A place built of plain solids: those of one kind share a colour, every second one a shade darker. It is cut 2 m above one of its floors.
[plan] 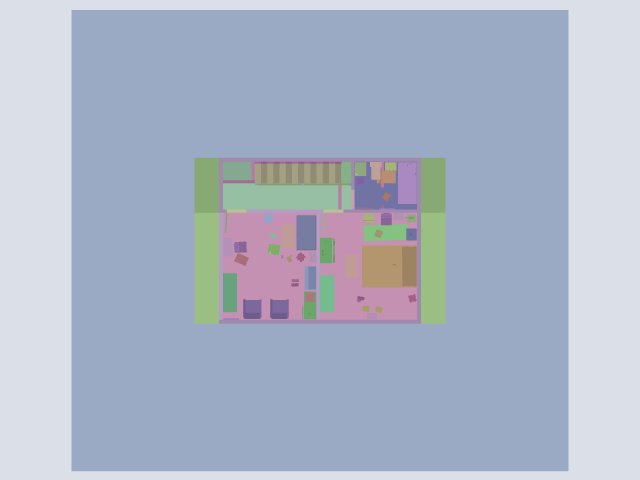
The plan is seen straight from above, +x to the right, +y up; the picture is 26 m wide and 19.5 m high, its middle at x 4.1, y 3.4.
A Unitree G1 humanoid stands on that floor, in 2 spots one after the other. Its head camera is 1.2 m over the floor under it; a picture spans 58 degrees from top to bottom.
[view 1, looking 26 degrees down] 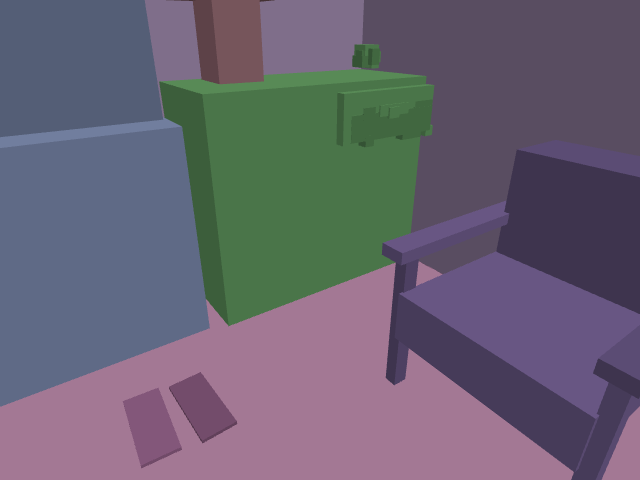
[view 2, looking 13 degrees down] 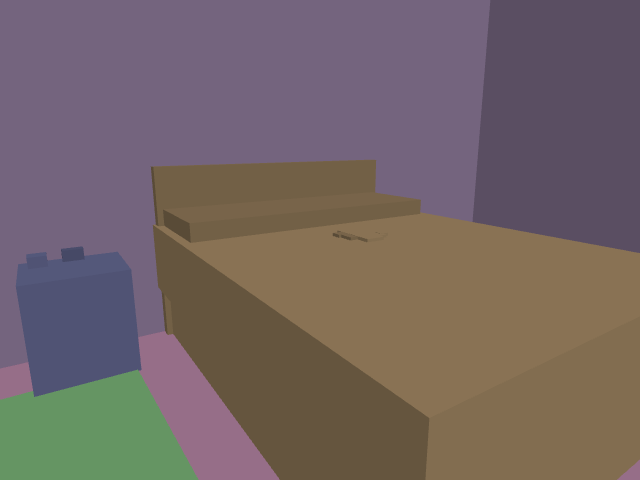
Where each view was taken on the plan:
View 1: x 1.93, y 1.88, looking -35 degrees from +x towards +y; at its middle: chest_drawers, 2.07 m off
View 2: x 5.33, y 3.73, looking -33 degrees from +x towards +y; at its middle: double_bed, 2.22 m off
